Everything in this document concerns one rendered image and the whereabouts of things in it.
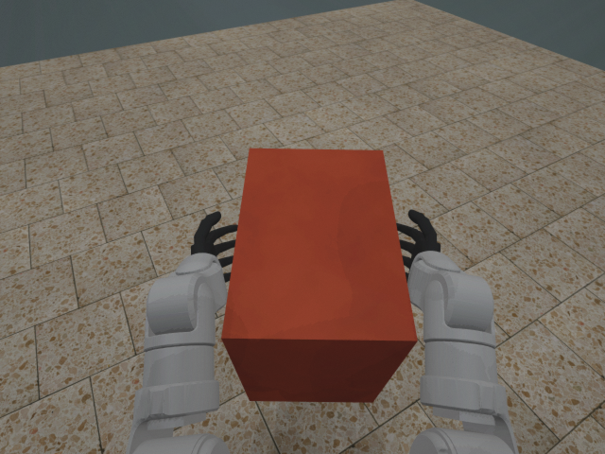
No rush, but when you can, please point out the left robot hand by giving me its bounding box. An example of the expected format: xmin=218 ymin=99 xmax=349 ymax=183
xmin=191 ymin=211 xmax=238 ymax=283

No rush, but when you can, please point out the robot left upper arm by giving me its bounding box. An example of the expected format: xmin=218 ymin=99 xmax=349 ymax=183
xmin=132 ymin=433 xmax=230 ymax=454

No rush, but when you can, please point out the robot left forearm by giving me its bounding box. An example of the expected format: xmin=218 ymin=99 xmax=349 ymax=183
xmin=126 ymin=253 xmax=228 ymax=454

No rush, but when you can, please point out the robot right forearm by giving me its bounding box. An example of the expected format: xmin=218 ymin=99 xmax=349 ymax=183
xmin=407 ymin=251 xmax=519 ymax=454

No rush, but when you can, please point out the carton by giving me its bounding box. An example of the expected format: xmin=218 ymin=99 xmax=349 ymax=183
xmin=221 ymin=148 xmax=418 ymax=403

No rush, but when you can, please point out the robot right upper arm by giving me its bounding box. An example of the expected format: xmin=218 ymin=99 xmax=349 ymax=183
xmin=409 ymin=428 xmax=514 ymax=454

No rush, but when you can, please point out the right robot hand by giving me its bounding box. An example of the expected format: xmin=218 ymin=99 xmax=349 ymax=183
xmin=396 ymin=210 xmax=441 ymax=281

